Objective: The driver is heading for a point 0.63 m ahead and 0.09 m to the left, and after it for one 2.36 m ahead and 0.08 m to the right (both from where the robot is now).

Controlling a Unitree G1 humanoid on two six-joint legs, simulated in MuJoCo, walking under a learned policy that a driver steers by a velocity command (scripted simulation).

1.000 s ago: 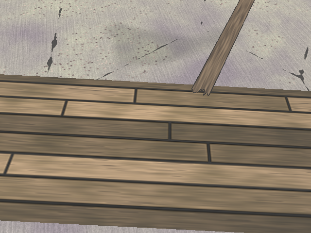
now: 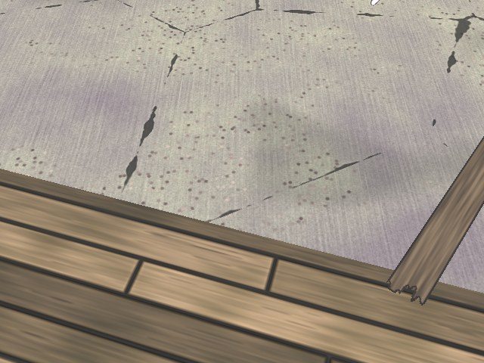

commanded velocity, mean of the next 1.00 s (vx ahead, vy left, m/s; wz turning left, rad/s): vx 0.50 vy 0.00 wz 0.46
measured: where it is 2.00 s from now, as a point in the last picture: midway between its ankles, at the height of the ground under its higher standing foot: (191, 176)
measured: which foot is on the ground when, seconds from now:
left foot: down 0.00-0.42, up 0.44-0.92, down 0.94-1.00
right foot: up 0.00-0.40, down 0.42-0.94, up 0.96-1.00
